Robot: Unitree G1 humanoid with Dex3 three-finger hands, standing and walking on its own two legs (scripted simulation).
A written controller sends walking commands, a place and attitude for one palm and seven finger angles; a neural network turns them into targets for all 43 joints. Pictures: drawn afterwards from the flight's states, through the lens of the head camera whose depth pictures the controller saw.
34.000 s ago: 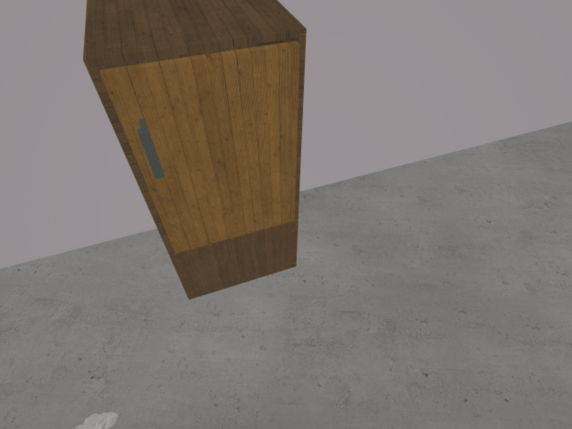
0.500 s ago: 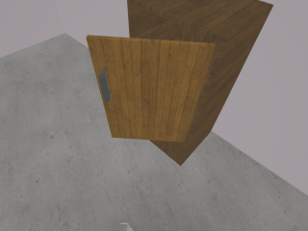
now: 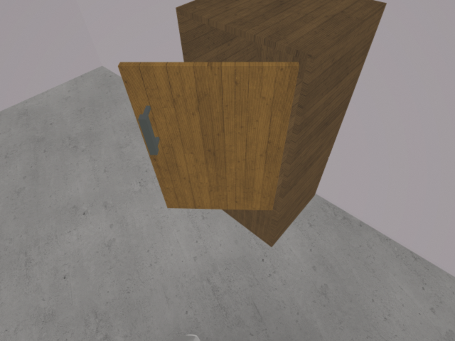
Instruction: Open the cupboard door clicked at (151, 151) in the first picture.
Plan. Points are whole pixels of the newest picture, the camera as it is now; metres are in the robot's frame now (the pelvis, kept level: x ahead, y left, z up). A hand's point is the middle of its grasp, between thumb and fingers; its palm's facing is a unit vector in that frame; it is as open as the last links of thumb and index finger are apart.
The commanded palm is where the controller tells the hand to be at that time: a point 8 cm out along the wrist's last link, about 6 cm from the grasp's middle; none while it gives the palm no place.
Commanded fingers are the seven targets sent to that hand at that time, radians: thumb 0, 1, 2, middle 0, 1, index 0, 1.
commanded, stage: come to a stop and stand still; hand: left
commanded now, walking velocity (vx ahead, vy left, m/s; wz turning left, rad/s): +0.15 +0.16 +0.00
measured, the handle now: (150, 130) +0.60 +0.25 -0.01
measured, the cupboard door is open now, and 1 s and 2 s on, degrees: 39 39 39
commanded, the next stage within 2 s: look again from close up in 0.44 s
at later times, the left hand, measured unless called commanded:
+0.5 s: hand out of the picture +0.03 +0.19 -0.17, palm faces +0.03 -0.98 -0.19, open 7.3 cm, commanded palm none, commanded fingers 0.00 0.90 0.90 -0.20 -0.30 -0.20 -0.30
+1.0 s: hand out of the picture +0.00 +0.19 -0.16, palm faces -0.02 -0.97 -0.23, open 7.4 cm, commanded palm none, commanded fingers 0.00 0.90 0.90 -0.20 -0.30 -0.20 -0.30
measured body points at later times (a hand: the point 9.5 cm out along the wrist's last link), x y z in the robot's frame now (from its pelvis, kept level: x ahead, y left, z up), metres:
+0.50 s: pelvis +0.01 +0.01 +0.01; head +0.03 +0.02 +0.46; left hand +0.03 +0.24 -0.15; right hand +0.03 -0.22 -0.15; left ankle -0.01 +0.12 -0.73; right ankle -0.03 -0.12 -0.73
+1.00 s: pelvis -0.01 +0.01 +0.00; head +0.00 +0.00 +0.45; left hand +0.00 +0.24 -0.15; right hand +0.01 -0.22 -0.16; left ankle -0.01 +0.12 -0.73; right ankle -0.03 -0.12 -0.73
